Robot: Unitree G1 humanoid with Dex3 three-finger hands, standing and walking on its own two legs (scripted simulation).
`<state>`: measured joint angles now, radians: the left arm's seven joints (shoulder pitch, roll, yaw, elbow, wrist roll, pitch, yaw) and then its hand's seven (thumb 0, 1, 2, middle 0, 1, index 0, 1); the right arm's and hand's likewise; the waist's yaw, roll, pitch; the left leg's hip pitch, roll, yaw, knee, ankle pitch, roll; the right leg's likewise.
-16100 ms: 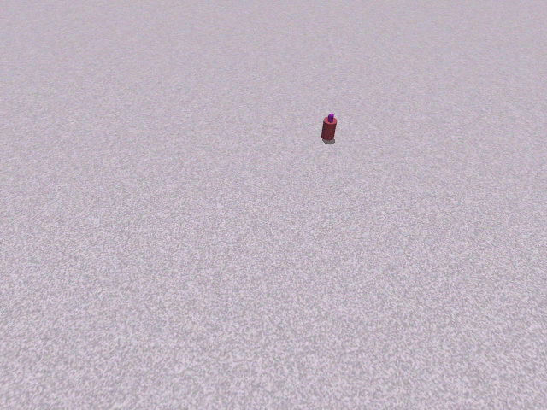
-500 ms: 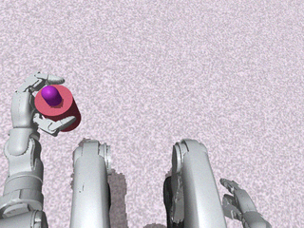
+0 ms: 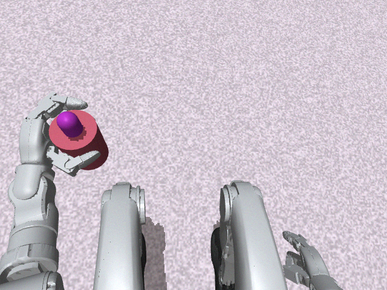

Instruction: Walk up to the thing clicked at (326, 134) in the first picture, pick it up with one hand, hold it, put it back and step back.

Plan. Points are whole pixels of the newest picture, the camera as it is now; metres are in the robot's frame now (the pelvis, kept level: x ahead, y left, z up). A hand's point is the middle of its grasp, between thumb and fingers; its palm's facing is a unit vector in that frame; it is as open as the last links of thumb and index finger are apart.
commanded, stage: lift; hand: left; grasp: from the side
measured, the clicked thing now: (79, 137) +0.40 +0.22 -0.03
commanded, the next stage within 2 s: hold in 1.84 s
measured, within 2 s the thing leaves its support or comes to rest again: neither
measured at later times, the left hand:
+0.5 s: hand (28, 106) +0.38 +0.22 +0.14, palm faces +0.06 -1.00 -0.05, open 11.0 cm
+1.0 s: hand out of the picture +0.37 +0.22 +0.28, palm faces +0.07 -1.00 -0.03, open 11.0 cm
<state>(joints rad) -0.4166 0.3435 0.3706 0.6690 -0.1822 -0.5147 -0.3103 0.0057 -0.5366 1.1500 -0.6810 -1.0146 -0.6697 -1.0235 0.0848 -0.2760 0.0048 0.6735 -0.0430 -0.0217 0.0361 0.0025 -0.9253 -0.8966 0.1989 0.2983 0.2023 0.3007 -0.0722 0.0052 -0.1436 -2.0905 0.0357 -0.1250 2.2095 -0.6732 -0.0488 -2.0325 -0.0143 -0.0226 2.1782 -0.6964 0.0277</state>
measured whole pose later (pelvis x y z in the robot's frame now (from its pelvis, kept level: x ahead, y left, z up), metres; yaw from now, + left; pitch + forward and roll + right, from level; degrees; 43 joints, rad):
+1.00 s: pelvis +0.05 +0.01 +0.25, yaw +3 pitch +19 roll -3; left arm -0.08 0.29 0.18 0.27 -0.22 -0.23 -0.17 0.01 -0.53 1.15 -0.67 -1.02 -0.66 -1.03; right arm 0.21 -0.24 0.01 0.61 0.04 -0.09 -0.05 0.00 -0.89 -0.89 0.20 0.30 0.20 0.30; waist -0.04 0.02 -0.14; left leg -1.14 0.06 -0.07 1.35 -0.55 -0.03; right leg -1.07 -0.03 -0.05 1.29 -0.56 0.03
